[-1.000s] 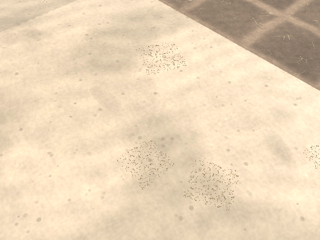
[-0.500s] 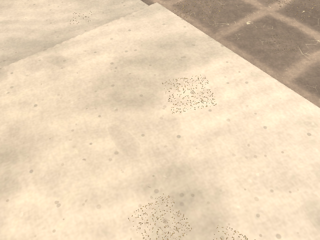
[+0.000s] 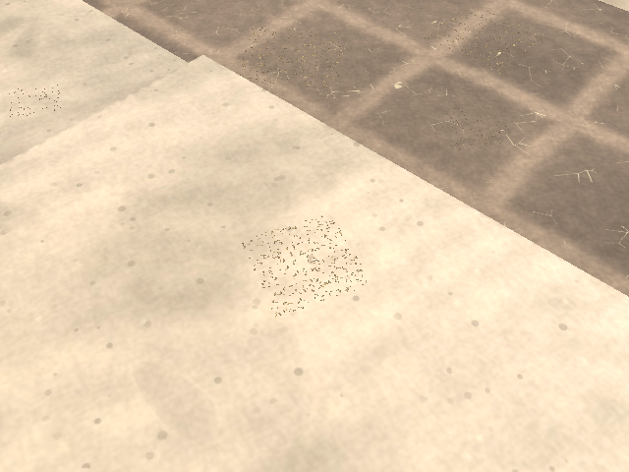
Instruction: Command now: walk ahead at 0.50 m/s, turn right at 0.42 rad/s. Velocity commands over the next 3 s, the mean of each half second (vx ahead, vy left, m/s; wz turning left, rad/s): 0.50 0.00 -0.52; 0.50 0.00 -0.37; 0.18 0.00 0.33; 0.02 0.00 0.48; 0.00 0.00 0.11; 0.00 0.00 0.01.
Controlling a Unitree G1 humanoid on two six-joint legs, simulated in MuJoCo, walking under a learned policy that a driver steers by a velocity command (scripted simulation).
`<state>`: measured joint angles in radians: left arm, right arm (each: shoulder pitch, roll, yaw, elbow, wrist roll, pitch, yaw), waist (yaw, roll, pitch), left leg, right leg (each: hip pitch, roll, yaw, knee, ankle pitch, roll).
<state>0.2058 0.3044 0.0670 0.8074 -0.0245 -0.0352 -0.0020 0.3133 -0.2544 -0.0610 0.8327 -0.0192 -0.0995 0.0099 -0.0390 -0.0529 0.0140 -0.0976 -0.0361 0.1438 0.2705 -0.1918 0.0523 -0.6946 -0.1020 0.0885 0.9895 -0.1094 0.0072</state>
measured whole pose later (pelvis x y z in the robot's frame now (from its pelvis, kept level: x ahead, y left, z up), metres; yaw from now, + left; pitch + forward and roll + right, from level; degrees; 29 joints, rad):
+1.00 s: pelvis +0.56 -0.11 +0.00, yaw -27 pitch +2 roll +1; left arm 0.18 0.28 0.06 0.68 0.00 -0.05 0.00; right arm 0.35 -0.26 -0.05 0.85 0.00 -0.09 0.02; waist -0.07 -0.04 0.02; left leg -0.15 -0.05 0.01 0.31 -0.19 0.04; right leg -0.61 -0.08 0.05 0.90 -0.23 0.00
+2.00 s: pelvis +0.76 -0.20 +0.00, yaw +1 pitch +4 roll -1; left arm 0.24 0.32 0.03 0.77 0.03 -0.05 0.01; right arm 0.21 -0.31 -0.06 0.63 -0.01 -0.10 0.06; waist -0.02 0.00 -0.02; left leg -0.30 -0.09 -0.15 0.43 -0.19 0.05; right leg -0.36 -0.03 -0.01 0.64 -0.32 0.09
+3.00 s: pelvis +0.77 -0.26 -0.01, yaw +1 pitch -1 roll +1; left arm 0.14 0.27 0.05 0.85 0.01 -0.05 -0.07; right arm 0.18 -0.29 -0.03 0.87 0.00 -0.02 0.02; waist -0.01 0.01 0.04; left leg -0.18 0.00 -0.13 0.41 -0.22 -0.06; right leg -0.16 0.03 -0.05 0.45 -0.28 -0.06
